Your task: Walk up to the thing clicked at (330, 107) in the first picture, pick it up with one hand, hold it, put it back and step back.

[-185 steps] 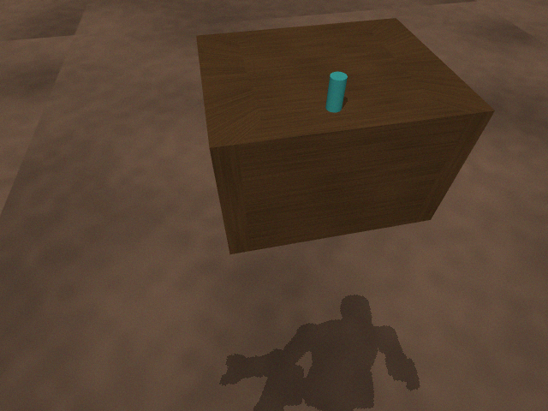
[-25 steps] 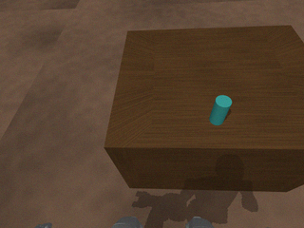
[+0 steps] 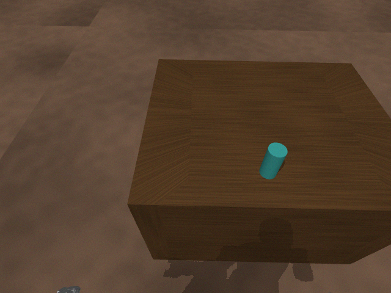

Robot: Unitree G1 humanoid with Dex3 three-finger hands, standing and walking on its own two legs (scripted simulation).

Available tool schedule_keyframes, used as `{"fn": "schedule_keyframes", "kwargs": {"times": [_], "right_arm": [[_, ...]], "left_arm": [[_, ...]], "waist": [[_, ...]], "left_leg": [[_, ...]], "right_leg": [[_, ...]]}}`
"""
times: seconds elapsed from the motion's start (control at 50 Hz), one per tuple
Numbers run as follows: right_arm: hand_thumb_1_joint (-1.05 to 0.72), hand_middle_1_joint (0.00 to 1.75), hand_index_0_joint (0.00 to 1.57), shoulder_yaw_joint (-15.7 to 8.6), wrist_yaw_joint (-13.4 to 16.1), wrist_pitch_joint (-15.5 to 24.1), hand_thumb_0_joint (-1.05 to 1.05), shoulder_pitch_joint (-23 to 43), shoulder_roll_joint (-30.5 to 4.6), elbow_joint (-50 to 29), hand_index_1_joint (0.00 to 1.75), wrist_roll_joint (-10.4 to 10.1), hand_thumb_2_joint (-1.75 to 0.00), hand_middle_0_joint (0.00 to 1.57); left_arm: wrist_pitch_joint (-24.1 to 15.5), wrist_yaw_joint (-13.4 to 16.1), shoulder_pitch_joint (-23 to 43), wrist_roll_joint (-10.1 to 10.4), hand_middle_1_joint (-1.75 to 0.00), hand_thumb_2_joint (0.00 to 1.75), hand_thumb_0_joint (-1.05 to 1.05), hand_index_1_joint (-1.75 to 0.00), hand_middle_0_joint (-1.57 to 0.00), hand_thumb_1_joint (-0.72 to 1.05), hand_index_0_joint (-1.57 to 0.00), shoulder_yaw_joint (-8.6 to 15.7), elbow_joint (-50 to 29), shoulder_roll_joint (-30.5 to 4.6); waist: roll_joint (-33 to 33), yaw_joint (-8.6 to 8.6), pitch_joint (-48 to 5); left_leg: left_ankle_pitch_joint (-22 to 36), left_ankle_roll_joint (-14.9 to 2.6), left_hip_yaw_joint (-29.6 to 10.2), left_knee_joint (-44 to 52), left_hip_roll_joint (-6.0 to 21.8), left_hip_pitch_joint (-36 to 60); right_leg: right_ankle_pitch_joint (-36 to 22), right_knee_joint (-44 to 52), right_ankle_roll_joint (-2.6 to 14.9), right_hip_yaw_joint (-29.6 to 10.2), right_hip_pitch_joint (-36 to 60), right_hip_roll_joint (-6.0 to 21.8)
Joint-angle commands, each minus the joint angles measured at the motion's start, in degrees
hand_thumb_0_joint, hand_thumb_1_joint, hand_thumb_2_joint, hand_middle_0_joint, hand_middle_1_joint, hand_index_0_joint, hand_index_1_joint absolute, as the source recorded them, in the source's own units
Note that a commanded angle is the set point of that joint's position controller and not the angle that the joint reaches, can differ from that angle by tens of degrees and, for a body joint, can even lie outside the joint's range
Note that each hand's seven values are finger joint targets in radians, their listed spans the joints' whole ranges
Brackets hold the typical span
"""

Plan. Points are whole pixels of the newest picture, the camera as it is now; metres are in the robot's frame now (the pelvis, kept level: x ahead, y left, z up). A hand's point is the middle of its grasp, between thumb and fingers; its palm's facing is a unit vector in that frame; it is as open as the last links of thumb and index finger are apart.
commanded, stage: walk up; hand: right
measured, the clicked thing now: (272, 161) +0.49 -0.20 -0.11
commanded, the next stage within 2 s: stand in 0.96 s
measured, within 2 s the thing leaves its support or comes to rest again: neither
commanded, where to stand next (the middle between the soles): +0.05 +0.01 m, yaw -1 degrees
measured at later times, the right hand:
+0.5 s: hand out of the picture +0.07 -0.25 -0.15, palm faces +0.00 +0.94 -0.34, open 7.4 cm
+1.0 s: hand out of the picture +0.08 -0.25 -0.15, palm faces +0.01 +0.94 -0.34, open 7.4 cm
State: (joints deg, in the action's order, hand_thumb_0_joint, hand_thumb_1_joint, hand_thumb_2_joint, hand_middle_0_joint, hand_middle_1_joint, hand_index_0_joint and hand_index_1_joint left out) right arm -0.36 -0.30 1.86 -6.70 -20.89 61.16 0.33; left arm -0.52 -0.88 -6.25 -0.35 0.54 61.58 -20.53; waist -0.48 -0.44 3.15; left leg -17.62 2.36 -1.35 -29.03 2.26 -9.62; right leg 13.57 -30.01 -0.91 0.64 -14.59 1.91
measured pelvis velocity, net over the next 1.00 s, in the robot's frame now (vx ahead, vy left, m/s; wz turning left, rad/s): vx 0.01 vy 0.01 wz -0.03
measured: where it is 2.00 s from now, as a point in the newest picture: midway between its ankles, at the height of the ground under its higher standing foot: outside the picture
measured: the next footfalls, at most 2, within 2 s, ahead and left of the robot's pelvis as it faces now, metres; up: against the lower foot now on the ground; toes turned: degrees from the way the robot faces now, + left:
none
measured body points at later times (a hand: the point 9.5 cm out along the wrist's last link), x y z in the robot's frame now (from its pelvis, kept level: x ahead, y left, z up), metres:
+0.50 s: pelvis +0.00 +0.00 +0.01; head +0.01 +0.00 +0.46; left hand +0.10 +0.30 -0.12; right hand +0.08 -0.30 -0.12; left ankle -0.02 +0.15 -0.73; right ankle +0.03 -0.13 -0.73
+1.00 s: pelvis +0.01 +0.01 +0.01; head +0.02 +0.00 +0.46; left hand +0.10 +0.30 -0.12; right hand +0.08 -0.30 -0.12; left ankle -0.02 +0.15 -0.73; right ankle +0.03 -0.13 -0.73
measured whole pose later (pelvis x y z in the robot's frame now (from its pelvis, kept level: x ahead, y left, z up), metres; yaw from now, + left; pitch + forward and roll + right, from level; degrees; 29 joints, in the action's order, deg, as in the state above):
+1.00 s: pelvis +0.01 +0.01 +0.01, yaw -1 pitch -2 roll +0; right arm -0.8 -0.2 0.9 -6.3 -20.0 65.0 0.6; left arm 0.2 -0.5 -4.3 -0.7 1.2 65.8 -19.5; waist 0.2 0.1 3.1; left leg -13.9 2.1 0.4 -19.9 2.3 -3.9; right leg 9.9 -21.8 -1.6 -0.7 -9.9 1.8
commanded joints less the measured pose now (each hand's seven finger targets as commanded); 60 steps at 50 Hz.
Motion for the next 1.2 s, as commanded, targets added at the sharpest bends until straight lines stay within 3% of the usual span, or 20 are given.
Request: {"fn": "schedule_keyframes", "kwargs": {"times": [0.0, 0.16, 0.3, 0.4, 0.66, 0.92, 0.94, 0.96, 1.18], "right_arm": [[-0.90, 0.30, 0.20, -2.8, 1.1, 0.8, 0.00, 1.5, -12.5, -2.4, 0.30, -0.2, -0.90, 0.20], [-0.90, 0.30, 0.20, -2.6, 1.0, 0.4, 0.00, 3.0, -12.3, -0.7, 0.30, 0.1, -0.90, 0.20], [-0.90, 0.30, 0.20, -2.5, 0.9, 0.3, 0.00, 4.1, -12.5, 0.2, 0.30, 0.2, -0.90, 0.20], [-0.90, 0.30, 0.20, -2.4, 0.9, 0.5, 0.00, 3.7, -12.1, 0.6, 0.30, 0.2, -0.90, 0.20], [-0.90, 0.30, 0.20, -2.5, 1.0, 0.4, 0.00, 2.9, -11.8, 0.6, 0.30, 0.4, -0.90, 0.20], [-0.90, 0.30, 0.20, -2.7, 1.0, 0.2, 0.00, 2.3, -11.6, 0.1, 0.30, 0.4, -0.90, 0.20], [-0.90, 0.30, 0.20, -2.6, 1.0, -0.1, 0.00, 3.2, -11.7, -0.1, 0.30, 0.3, -0.90, 0.20], [-0.90, 0.30, 0.20, -2.4, 0.9, -0.2, 0.00, 3.2, -11.6, 0.0, 0.30, 0.1, -0.90, 0.20], [-0.90, 0.30, 0.20, -2.2, 0.6, -0.7, 0.00, 3.4, -11.3, 0.4, 0.30, 0.1, -0.90, 0.20]], "left_arm": [[-1.5, 0.7, 3.1, 0.2, -0.30, 0.90, 0.00, -0.30, -0.20, 0.90, -0.20, 2.8, -2.6, -12.9], [-1.3, 0.8, 4.9, 0.1, -0.30, 0.90, 0.00, -0.30, -0.20, 0.90, -0.20, 2.8, -1.0, -12.3], [-0.9, 0.7, 5.6, 0.0, -0.30, 0.90, 0.00, -0.30, -0.20, 0.90, -0.20, 2.9, 0.1, -11.9], [-1.0, 0.7, 5.2, 0.0, -0.30, 0.90, 0.00, -0.30, -0.20, 0.90, -0.20, 3.0, 0.4, -11.7], [-0.6, 0.7, 5.4, -0.1, -0.30, 0.90, 0.00, -0.30, -0.20, 0.90, -0.20, 3.1, 0.7, -11.3], [-0.7, 0.8, 4.8, -0.2, -0.30, 0.90, 0.00, -0.30, -0.20, 0.90, -0.20, 3.0, 0.4, -11.2], [-1.0, 1.1, 5.2, -0.1, -0.30, 0.90, 0.00, -0.30, -0.20, 0.90, -0.20, 2.5, 0.1, -11.4], [-1.1, 1.1, 4.3, 0.1, -0.30, 0.90, 0.00, -0.30, -0.20, 0.90, -0.20, 2.4, 0.2, -11.1], [-1.3, 1.3, 4.1, 0.1, -0.30, 0.90, 0.00, -0.30, -0.20, 0.90, -0.20, 1.8, 0.2, -11.9]], "waist": [[0.0, 0.55, -6.3], [-1.4, 0.53, -6.9], [0.2, 0.28, -4.8], [0.2, 0.08, -6.1], [1.0, 0.18, -4.1], [-0.2, 0.51, -4.9], [0.4, 0.67, -4.1], [0.5, 0.38, -4.5], [0.5, 0.78, -6.1]], "left_leg": [[12.2, -4.46, -1.8, 5.3, 3.7, 0.6], [14.1, -3.94, -1.3, 7.7, 3.9, 2.8], [10.8, -3.73, -1.7, 10.6, 4.2, 2.1], [12.4, -3.65, -1.4, 11.4, 4.4, 3.0], [9.7, -3.57, -1.3, 12.8, 4.3, 2.1], [12.2, -3.58, -0.6, 12.1, 4.2, 3.6], [16.7, -3.06, -2.0, 12.3, 5.5, 3.2], [17.1, -2.86, -2.0, 12.3, 5.4, 3.8], [14.7, -2.43, -1.6, 13.4, 5.2, 4.7]], "right_leg": [[-13.5, 6.0, 3.91, -5.6, 5.7, 5.9], [-13.5, 8.3, 3.35, -5.4, 6.7, 5.9], [-8.9, 10.0, 2.78, -5.0, 6.8, 5.1], [-12.0, 10.2, 2.38, -5.0, 8.8, 5.1], [-8.8, 10.9, 2.23, -5.3, 7.8, 4.4], [-12.2, 10.7, 2.11, -5.2, 7.8, 4.5], [-17.4, 10.3, 1.89, -5.4, 8.4, 5.4], [-18.2, 10.6, 1.47, -5.4, 8.6, 5.3], [-16.7, 11.6, 1.34, -5.3, 9.8, 5.5]]}}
